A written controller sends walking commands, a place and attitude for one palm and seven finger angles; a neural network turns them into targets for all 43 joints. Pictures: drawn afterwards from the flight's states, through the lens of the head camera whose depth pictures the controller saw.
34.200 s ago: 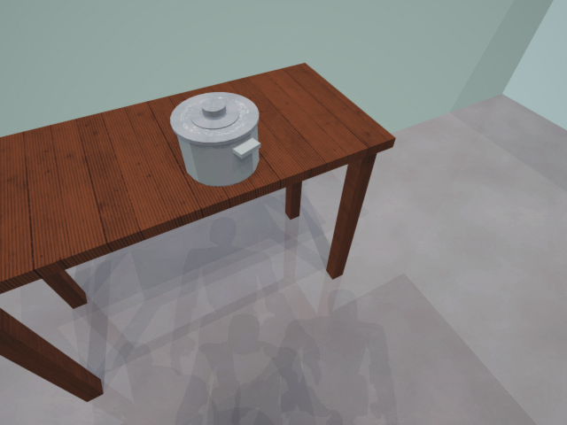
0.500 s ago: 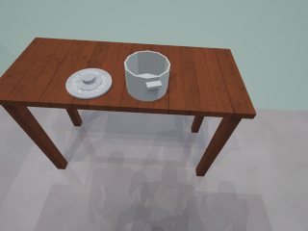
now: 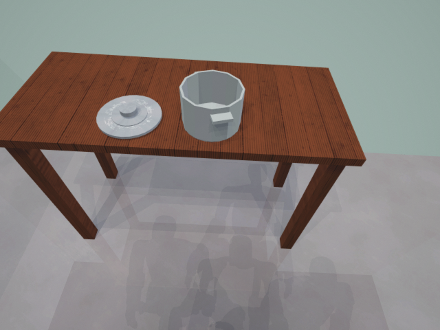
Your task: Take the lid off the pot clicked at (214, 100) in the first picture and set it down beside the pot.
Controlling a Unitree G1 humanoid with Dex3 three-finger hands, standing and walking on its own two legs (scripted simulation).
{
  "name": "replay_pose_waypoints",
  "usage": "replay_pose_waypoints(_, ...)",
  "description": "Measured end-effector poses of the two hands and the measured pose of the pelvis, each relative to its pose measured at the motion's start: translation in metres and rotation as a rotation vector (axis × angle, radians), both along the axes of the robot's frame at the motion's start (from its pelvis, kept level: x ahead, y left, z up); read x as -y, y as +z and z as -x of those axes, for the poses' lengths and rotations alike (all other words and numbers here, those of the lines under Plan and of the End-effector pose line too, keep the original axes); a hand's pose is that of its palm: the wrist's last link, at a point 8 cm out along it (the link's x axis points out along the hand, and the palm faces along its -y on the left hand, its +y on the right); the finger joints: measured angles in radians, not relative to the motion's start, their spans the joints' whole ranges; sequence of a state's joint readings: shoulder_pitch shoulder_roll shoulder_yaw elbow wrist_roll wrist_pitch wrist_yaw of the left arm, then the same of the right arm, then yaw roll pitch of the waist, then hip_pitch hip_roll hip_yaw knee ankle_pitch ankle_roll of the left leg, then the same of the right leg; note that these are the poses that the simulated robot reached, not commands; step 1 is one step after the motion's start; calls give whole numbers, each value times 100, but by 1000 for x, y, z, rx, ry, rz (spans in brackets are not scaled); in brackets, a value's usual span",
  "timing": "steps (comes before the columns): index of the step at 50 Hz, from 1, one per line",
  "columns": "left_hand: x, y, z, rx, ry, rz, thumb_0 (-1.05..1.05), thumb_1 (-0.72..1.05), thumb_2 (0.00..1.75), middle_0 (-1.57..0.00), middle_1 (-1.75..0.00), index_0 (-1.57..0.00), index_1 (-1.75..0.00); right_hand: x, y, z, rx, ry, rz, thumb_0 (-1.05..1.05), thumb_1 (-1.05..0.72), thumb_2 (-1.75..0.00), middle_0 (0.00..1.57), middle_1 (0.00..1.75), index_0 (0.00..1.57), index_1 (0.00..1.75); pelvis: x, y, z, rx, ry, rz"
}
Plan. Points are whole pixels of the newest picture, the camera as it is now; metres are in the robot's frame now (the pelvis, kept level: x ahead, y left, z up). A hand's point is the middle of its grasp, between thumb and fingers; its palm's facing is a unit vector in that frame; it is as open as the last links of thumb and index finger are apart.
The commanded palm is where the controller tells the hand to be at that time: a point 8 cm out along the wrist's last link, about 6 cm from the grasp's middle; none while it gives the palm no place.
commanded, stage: let the arm hang, fingers relaxed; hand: left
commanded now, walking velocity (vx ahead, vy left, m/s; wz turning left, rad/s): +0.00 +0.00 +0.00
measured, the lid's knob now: (128, 109) +0.66 +0.30 -0.03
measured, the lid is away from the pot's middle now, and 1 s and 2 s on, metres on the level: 0.24 0.24 0.24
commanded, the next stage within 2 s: look to check the result in 0.52 s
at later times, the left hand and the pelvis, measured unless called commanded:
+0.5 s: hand out of the picture -0.01 +0.16 -0.18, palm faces +0.05 -0.98 -0.18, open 7.3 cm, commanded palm none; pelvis -0.01 +0.00 +0.00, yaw +0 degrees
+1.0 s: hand out of the picture -0.01 +0.16 -0.18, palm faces +0.05 -0.98 -0.18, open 7.3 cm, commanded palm none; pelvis -0.01 -0.01 +0.00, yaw +0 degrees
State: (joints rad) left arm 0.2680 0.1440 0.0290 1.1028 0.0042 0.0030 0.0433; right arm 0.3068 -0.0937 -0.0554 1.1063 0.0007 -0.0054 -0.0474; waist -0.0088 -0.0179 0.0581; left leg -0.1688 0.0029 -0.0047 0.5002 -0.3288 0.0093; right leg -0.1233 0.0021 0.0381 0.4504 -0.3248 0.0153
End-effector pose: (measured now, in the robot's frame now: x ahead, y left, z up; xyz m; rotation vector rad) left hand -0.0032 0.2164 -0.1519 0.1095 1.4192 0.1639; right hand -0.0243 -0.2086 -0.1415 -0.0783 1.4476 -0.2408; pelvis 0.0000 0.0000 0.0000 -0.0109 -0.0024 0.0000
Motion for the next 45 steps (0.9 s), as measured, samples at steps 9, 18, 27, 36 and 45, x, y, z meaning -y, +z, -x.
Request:
replay_pose_waypoints(9,1,1,5,-4,1,1,1,92,89,-20,-30,-20,-30,0,0,3,-1,1,-4,1,-93,-90,20,30,20,30,0,0,3,0,-1,-1)
replay_pose_waypoints(18,3,1,7,-5,2,-1,1,92,89,-20,-30,-20,-30,1,-1,4,0,0,-6,1,-92,-90,20,30,20,30,2,0,4,2,-1,-2)
replay_pose_waypoints(27,6,2,8,-6,1,-3,1,92,89,-20,-30,-20,-30,3,-1,6,-1,-1,-9,1,-93,-90,20,30,20,30,4,1,6,1,-2,-3)
replay_pose_waypoints(36,8,2,10,-8,2,-4,1,92,89,-20,-30,-20,-30,4,-2,7,-1,-3,-10,1,-92,-90,20,30,20,30,6,1,6,1,-3,-3)
replay_pose_waypoints(45,9,3,10,-11,4,-5,1,92,89,-20,-30,-20,-30,5,-2,7,-7,2,-14,1,-92,-90,20,30,20,30,7,1,6,-2,-2,-5)
